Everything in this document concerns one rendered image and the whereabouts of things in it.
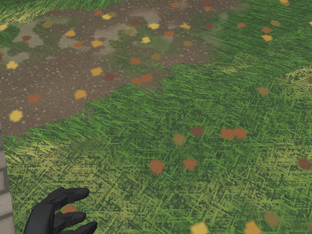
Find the left robot hand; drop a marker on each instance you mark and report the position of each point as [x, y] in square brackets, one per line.
[43, 220]

